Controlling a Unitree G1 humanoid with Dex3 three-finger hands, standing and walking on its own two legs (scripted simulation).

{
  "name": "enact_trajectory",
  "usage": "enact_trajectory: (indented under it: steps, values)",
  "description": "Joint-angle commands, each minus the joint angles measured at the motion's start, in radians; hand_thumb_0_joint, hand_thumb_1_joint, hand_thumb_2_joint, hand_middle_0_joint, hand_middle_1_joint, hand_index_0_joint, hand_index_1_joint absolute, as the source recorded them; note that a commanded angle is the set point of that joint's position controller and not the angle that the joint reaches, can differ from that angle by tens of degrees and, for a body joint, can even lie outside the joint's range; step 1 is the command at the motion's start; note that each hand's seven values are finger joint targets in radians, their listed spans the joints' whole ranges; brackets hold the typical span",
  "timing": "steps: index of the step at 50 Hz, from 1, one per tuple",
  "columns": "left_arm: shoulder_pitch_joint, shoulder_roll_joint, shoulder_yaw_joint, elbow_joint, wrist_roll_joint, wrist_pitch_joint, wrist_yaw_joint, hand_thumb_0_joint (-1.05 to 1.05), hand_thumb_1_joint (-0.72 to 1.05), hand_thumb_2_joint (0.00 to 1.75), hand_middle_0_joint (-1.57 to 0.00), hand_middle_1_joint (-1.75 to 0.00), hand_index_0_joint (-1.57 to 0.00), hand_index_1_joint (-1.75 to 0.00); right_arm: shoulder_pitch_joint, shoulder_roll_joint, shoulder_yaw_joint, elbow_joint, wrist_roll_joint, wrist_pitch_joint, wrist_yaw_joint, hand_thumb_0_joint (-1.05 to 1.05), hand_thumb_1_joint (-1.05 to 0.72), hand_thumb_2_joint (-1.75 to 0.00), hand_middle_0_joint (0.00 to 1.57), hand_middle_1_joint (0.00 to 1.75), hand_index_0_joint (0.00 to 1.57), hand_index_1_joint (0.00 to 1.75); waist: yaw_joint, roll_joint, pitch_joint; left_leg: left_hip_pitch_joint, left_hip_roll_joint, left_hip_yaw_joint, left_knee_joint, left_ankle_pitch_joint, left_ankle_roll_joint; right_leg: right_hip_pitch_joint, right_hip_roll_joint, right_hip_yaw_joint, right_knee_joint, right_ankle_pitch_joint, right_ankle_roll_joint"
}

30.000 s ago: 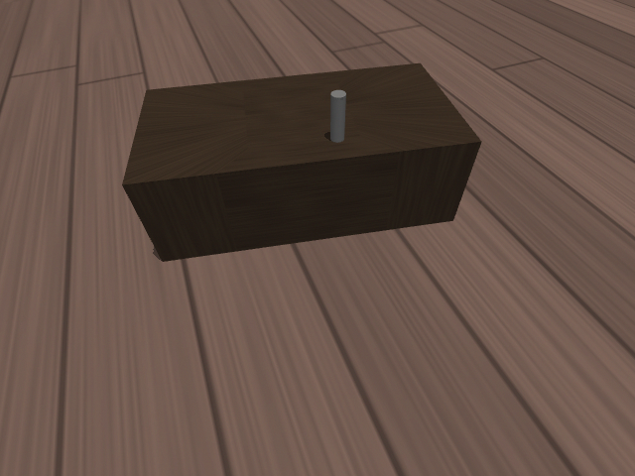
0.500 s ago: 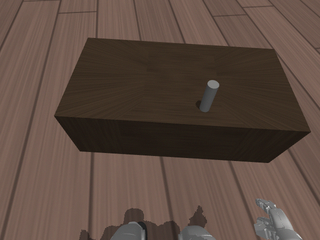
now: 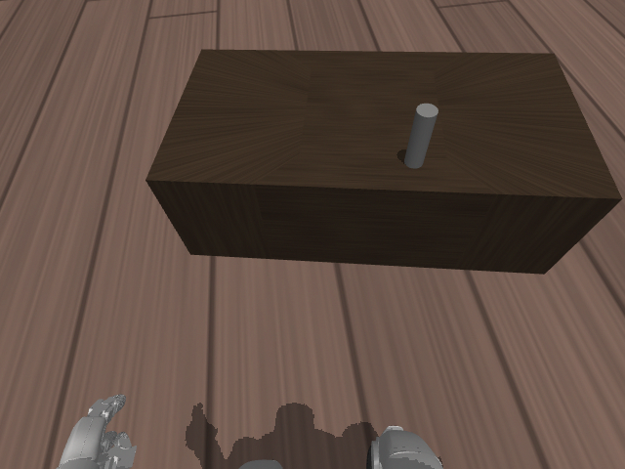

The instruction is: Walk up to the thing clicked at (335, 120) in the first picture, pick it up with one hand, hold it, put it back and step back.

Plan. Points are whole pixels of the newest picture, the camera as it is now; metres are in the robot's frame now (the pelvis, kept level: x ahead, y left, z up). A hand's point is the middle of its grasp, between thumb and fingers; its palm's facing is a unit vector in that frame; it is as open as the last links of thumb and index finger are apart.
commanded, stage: step back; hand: right
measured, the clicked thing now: (419, 137) +0.86 -0.29 -0.24
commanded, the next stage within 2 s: stand in 1.68 s
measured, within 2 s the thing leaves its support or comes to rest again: neither
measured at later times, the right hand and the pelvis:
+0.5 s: hand out of the picture -0.03 -0.26 -0.14, palm faces +0.04 +0.94 -0.34, open 7.4 cm; pelvis -0.15 +0.00 +0.01, yaw -6 degrees
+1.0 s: hand out of the picture -0.16 -0.25 -0.13, palm faces +0.04 +0.93 -0.37, open 7.4 cm; pelvis -0.24 +0.02 +0.01, yaw -3 degrees
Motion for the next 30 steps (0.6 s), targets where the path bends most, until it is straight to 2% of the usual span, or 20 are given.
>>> enact_trajectory:
  steps: [1, 2, 3, 4, 6, 7, 9, 12, 15, 17, 18, 19, 20, 21, 22, 23, 24, 25, 28, 30]
  values:
    - [0.048, 0.188, 0.042, -0.072, -0.022, 0.013, 0.004, 0.0, 0.9, 0.9, -0.2, -0.3, -0.2, -0.3, 0.062, -0.263, -0.077, -0.072, -0.023, -0.036, -0.01, 0.0, -0.9, -0.9, 0.2, 0.3, 0.2, 0.3, 0.037, 0.073, -0.275, 0.096, 0.206, -0.25, -0.291, 0.444, 0.109, 0.051, -0.021, 0.125, 0.137, 0.103, -0.056]
    - [-0.002, 0.185, 0.046, -0.076, -0.033, 0.013, 0.011, 0.0, 0.9, 0.9, -0.2, -0.3, -0.2, -0.3, -0.015, -0.338, -0.083, -0.099, -0.023, -0.031, 0.0, 0.0, -0.9, -0.9, 0.2, 0.3, 0.2, 0.3, 0.028, 0.224, -0.234, 0.065, 0.353, -0.419, -0.324, 0.545, 0.245, -0.078, 0.135, 0.058, 0.282, -0.333, -0.032]
    - [-0.048, 0.222, 0.064, -0.066, -0.019, 0.013, 0.023, 0.0, 0.9, 0.9, -0.2, -0.3, -0.2, -0.3, -0.029, -0.38, -0.088, -0.113, -0.025, -0.032, 0.002, 0.0, -0.9, -0.9, 0.2, 0.3, 0.2, 0.3, -0.025, 0.24, -0.205, -0.1, 0.424, -0.511, -0.346, 0.532, 0.339, -0.016, 0.137, 0.188, 0.459, -0.442, -0.019]
    - [-0.04, 0.236, 0.065, -0.039, -0.021, 0.014, 0.018, 0.0, 0.9, 0.9, -0.2, -0.3, -0.2, -0.3, -0.073, -0.325, -0.077, -0.111, -0.023, -0.038, -0.004, 0.0, -0.9, -0.9, 0.2, 0.3, 0.2, 0.3, 0.001, 0.181, -0.148, -0.159, 0.409, -0.444, -0.348, 0.493, 0.33, 0.0, 0.131, 0.23, 0.53, -0.385, -0.025]
    - [0.025, 0.202, 0.062, -0.012, -0.04, 0.017, 0.006, 0.0, 0.9, 0.9, -0.2, -0.3, -0.2, -0.3, -0.154, -0.236, -0.047, -0.136, -0.031, -0.039, -0.012, 0.0, -0.9, -0.9, 0.2, 0.3, 0.2, 0.3, 0.058, 0.109, -0.146, -0.086, 0.262, -0.204, -0.272, 0.606, 0.242, -0.059, 0.168, 0.256, 0.598, -0.276, -0.036]
    - [0.067, 0.205, 0.058, 0.004, -0.039, 0.017, 0.006, 0.0, 0.9, 0.9, -0.2, -0.3, -0.2, -0.3, -0.179, -0.225, -0.045, -0.144, -0.03, -0.036, -0.013, 0.0, -0.9, -0.9, 0.2, 0.3, 0.2, 0.3, 0.077, 0.109, -0.14, -0.082, 0.24, -0.155, -0.262, 0.573, 0.225, -0.071, 0.18, 0.243, 0.61, -0.239, -0.036]
    - [0.09, 0.195, 0.054, 0.026, -0.03, 0.01, 0.001, 0.0, 0.9, 0.9, -0.2, -0.3, -0.2, -0.3, -0.165, -0.205, -0.042, -0.141, -0.023, -0.034, -0.008, 0.0, -0.9, -0.9, 0.2, 0.3, 0.2, 0.3, 0.064, 0.126, -0.14, -0.024, 0.241, -0.16, -0.262, 0.516, 0.241, -0.058, 0.162, 0.191, 0.52, -0.239, -0.007]
    - [0.071, 0.177, 0.039, 0.012, -0.019, -0.017, 0.002, 0.0, 0.9, 0.9, -0.2, -0.3, -0.2, -0.3, -0.117, -0.2, -0.047, -0.145, -0.022, -0.024, -0.009, 0.0, -0.9, -0.9, 0.2, 0.3, 0.2, 0.3, 0.022, 0.169, -0.189, 0.153, 0.261, -0.152, -0.183, 0.618, 0.272, -0.061, 0.106, 0.145, 0.223, -0.263, 0.026]
    - [0.099, 0.171, 0.038, 0.033, -0.016, -0.037, 0.002, 0.0, 0.9, 0.9, -0.2, -0.3, -0.2, -0.3, -0.095, -0.227, -0.054, -0.138, -0.013, -0.006, -0.003, 0.0, -0.9, -0.9, 0.2, 0.3, 0.2, 0.3, 0.003, 0.173, -0.296, 0.232, 0.228, -0.119, -0.092, 0.643, 0.232, 0.045, 0.098, 0.07, -0.107, -0.163, 0.015]
    - [0.176, 0.165, 0.036, 0.079, -0.006, -0.045, 0.003, 0.0, 0.9, 0.9, -0.2, -0.3, -0.2, -0.3, -0.147, -0.23, -0.05, -0.144, 0.008, 0.008, 0.001, 0.0, -0.9, -0.9, 0.2, 0.3, 0.2, 0.3, 0.044, 0.156, -0.347, 0.172, 0.199, -0.082, -0.013, 0.589, 0.18, 0.197, 0.109, 0.024, -0.363, 0.08, -0.002]
    - [0.171, 0.217, 0.047, 0.087, 0.007, -0.049, 0.005, 0.0, 0.9, 0.9, -0.2, -0.3, -0.2, -0.3, -0.159, -0.184, -0.034, -0.154, 0.015, 0.006, 0.003, 0.0, -0.9, -0.9, 0.2, 0.3, 0.2, 0.3, 0.047, 0.091, -0.338, 0.018, 0.167, -0.085, 0.013, 0.446, 0.135, 0.281, 0.043, 0.143, -0.321, 0.152, -0.026]
    - [0.171, 0.296, 0.069, 0.081, 0.014, -0.051, 0.004, 0.0, 0.9, 0.9, -0.2, -0.3, -0.2, -0.3, -0.16, -0.143, -0.018, -0.172, 0.018, 0.0, 0.003, 0.0, -0.9, -0.9, 0.2, 0.3, 0.2, 0.3, 0.044, -0.129, -0.304, -0.211, 0.051, -0.053, 0.117, 0.178, 0.074, 0.329, -0.104, 0.379, -0.293, 0.224, -0.081]
    - [0.121, 0.399, 0.091, 0.054, 0.015, -0.04, 0.002, 0.0, 0.9, 0.9, -0.2, -0.3, -0.2, -0.3, -0.22, -0.142, -0.031, -0.193, 0.019, 0.004, -0.013, 0.0, -0.9, -0.9, 0.2, 0.3, 0.2, 0.3, 0.109, -0.3, -0.233, -0.249, -0.062, -0.048, 0.324, -0.188, 0.023, 0.126, -0.322, 0.585, -0.35, 0.278, -0.285]
    - [0.05, 0.402, 0.094, 0.016, 0.014, -0.046, 0.01, 0.0, 0.9, 0.9, -0.2, -0.3, -0.2, -0.3, -0.197, -0.187, -0.054, -0.185, 0.023, 0.008, -0.018, 0.0, -0.9, -0.9, 0.2, 0.3, 0.2, 0.3, 0.087, -0.297, -0.171, -0.204, -0.001, -0.155, 0.487, -0.21, 0.012, -0.004, -0.386, 0.646, -0.368, 0.295, -0.334]
    - [0.03, 0.347, 0.08, 0.017, 0.012, -0.044, 0.013, 0.0, 0.9, 0.9, -0.2, -0.3, -0.2, -0.3, -0.179, -0.203, -0.056, -0.161, 0.02, 0.005, -0.013, 0.0, -0.9, -0.9, 0.2, 0.3, 0.2, 0.3, 0.064, -0.225, -0.143, -0.171, -0.006, -0.176, 0.517, -0.178, 0.019, -0.037, -0.342, 0.551, -0.349, 0.328, -0.306]
    - [-0.002, 0.299, 0.065, 0.004, 0.009, -0.045, 0.012, 0.0, 0.9, 0.9, -0.2, -0.3, -0.2, -0.3, -0.159, -0.208, -0.05, -0.14, 0.025, 0.004, -0.009, 0.0, -0.9, -0.9, 0.2, 0.3, 0.2, 0.3, 0.034, -0.132, -0.142, -0.188, -0.058, -0.159, 0.538, -0.132, 0.023, 0.036, -0.232, 0.37, -0.273, 0.431, -0.264]
    - [-0.01, 0.265, 0.057, 0.011, 0.007, -0.043, 0.01, 0.0, 0.9, 0.9, -0.2, -0.3, -0.2, -0.3, -0.141, -0.177, -0.039, -0.125, 0.026, 0.001, -0.011, 0.0, -0.9, -0.9, 0.2, 0.3, 0.2, 0.3, 0.018, -0.126, -0.141, -0.22, -0.089, -0.125, 0.54, -0.109, 0.019, 0.083, -0.167, 0.265, -0.223, 0.508, -0.227]
    - [0.02, 0.252, 0.059, 0.014, 0.01, -0.043, 0.01, 0.0, 0.9, 0.9, -0.2, -0.3, -0.2, -0.3, -0.138, -0.156, -0.029, -0.128, 0.022, -0.005, -0.014, 0.0, -0.9, -0.9, 0.2, 0.3, 0.2, 0.3, 0.033, -0.151, -0.17, -0.238, -0.093, -0.093, 0.519, -0.089, 0.013, 0.138, -0.129, 0.223, -0.198, 0.515, -0.203]
    - [0.112, 0.24, 0.053, 0.024, 0.027, -0.041, 0.01, 0.0, 0.9, 0.9, -0.2, -0.3, -0.2, -0.3, -0.157, -0.141, -0.022, -0.134, 0.007, -0.026, -0.013, 0.0, -0.9, -0.9, 0.2, 0.3, 0.2, 0.3, 0.088, -0.185, -0.196, -0.266, -0.052, -0.035, 0.266, -0.091, -0.007, 0.292, -0.098, 0.232, -0.193, 0.324, -0.182]
    - [0.108, 0.248, 0.063, 0.022, 0.028, -0.036, 0.009, 0.0, 0.9, 0.9, -0.2, -0.3, -0.2, -0.3, -0.14, -0.132, -0.023, -0.125, -0.002, -0.042, -0.008, 0.0, -0.9, -0.9, 0.2, 0.3, 0.2, 0.3, 0.089, -0.241, -0.229, -0.213, -0.001, 0.019, 0.052, -0.109, -0.008, 0.347, -0.132, 0.25, -0.181, 0.227, -0.194]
